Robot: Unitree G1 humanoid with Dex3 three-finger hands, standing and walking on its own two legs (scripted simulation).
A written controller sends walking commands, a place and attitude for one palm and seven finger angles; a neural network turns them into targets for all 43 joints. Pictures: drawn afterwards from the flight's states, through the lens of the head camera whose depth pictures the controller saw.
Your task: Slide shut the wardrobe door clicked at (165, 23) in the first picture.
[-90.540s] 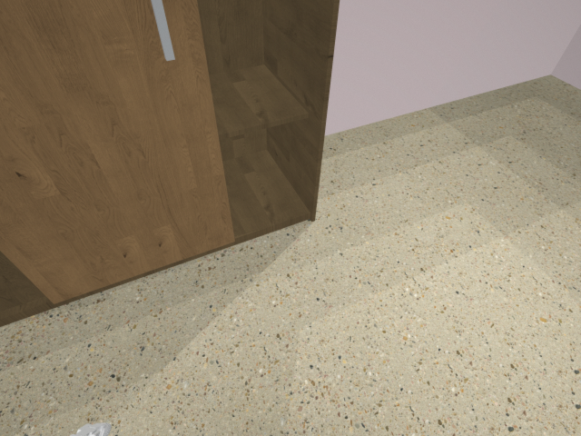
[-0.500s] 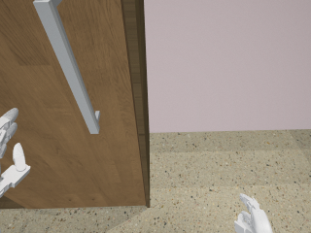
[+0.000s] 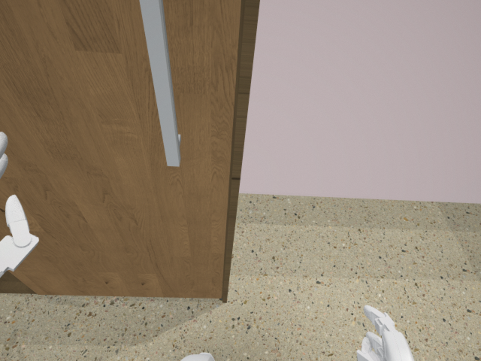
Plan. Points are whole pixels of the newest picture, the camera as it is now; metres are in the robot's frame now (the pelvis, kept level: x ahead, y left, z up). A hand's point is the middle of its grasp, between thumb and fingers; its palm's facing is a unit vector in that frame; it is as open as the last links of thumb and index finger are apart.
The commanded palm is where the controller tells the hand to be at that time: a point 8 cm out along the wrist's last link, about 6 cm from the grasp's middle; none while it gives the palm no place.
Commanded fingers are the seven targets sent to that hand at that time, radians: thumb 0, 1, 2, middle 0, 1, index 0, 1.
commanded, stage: step back with the hand held close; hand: left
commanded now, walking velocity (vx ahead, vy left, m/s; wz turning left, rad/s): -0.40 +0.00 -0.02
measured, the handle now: (165, 75) +0.42 +0.16 +0.26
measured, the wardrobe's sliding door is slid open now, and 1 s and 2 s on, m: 0.00 0.00 0.00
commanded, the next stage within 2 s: stop stepping back and stand still in 0.54 s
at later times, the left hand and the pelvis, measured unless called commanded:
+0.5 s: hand (4, 280) +0.15 +0.26 +0.19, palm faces +0.29 -0.87 -0.40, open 7.4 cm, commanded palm +0.09 +0.31 +0.19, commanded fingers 0.00 0.90 0.90 -0.20 -0.30 -0.20 -0.30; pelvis -0.07 +0.02 +0.00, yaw -5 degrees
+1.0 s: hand out of the picture +0.05 +0.31 +0.19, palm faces +0.33 -0.86 -0.39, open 7.4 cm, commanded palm +0.00 +0.35 +0.19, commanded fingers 0.00 0.90 0.90 -0.20 -0.30 -0.20 -0.30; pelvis -0.16 +0.06 +0.03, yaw -4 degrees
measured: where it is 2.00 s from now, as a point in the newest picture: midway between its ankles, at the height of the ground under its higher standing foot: outside the picture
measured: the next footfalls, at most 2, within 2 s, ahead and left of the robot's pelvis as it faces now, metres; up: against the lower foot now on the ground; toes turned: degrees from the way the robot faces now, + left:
right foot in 0.40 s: -0.14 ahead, -0.14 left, +0.00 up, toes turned -4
left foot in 0.78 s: -0.01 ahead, +0.09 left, +0.00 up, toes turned -7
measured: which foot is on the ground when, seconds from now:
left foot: down 0.00-0.64, up 0.66-0.76, down 0.78-1.00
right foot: down 0.00-0.06, up 0.08-0.38, down 0.40-0.78, up 0.80-1.00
